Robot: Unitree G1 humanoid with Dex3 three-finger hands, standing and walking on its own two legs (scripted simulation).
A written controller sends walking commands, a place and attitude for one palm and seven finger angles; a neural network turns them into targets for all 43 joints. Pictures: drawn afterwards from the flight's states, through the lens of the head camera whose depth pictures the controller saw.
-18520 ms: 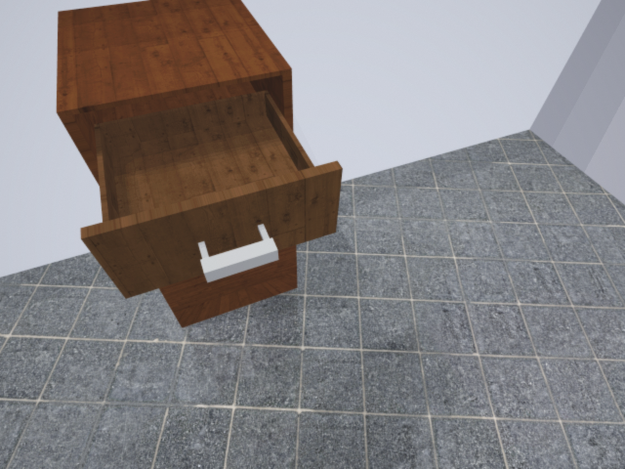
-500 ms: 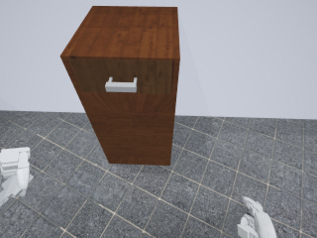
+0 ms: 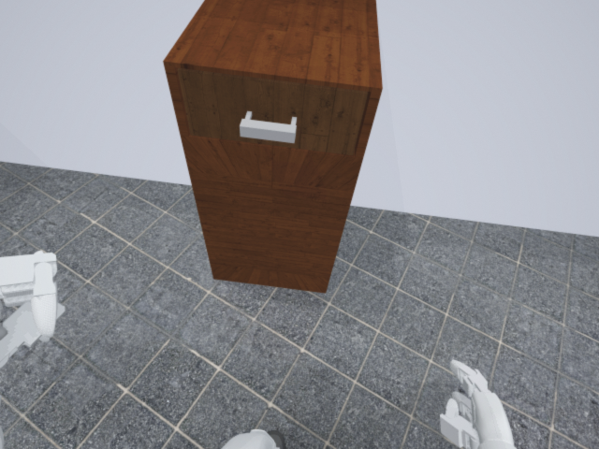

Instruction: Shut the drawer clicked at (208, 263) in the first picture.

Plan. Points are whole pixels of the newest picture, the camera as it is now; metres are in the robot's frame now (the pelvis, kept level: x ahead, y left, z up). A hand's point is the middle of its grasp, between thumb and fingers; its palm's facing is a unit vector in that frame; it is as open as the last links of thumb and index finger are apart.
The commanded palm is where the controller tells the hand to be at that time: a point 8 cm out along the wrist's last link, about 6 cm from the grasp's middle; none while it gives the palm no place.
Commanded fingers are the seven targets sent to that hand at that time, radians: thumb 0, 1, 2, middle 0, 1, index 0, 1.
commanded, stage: step back with the hand held close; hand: left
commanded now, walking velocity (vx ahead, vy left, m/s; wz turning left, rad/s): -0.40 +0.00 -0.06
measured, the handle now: (269, 124) +0.71 +0.11 +0.00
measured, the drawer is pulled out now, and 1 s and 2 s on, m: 0.00 0.00 0.00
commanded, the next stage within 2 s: stop stepping back and stand still in 0.22 s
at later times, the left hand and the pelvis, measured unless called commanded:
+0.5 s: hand out of the picture +0.13 +0.25 +0.17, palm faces +0.21 -0.86 -0.47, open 3.3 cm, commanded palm +0.06 +0.30 +0.19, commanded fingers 0.00 0.90 0.90 -1.40 -1.60 -1.40 -1.60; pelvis -0.08 +0.03 -0.01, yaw -4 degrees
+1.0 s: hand out of the picture +0.07 +0.33 +0.17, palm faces +0.34 -0.87 -0.37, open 3.2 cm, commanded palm +0.03 +0.36 +0.19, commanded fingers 0.00 0.90 0.90 -1.40 -1.60 -1.40 -1.60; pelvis -0.14 +0.10 +0.00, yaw -8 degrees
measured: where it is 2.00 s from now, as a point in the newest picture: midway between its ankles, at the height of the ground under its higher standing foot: outside the picture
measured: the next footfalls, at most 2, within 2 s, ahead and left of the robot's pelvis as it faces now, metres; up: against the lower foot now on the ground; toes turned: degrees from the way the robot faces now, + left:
right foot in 0.26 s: -0.14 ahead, -0.13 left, +0.00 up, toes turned -7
left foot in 0.60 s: +0.07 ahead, +0.07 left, +0.00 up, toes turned -9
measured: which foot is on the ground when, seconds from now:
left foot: down 0.00-0.50, up 0.52-0.58, down 0.60-0.80, up 0.82-0.98, down 1.00-1.00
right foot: up 0.00-0.24, down 0.26-0.62, up 0.64-0.80, down 0.82-1.00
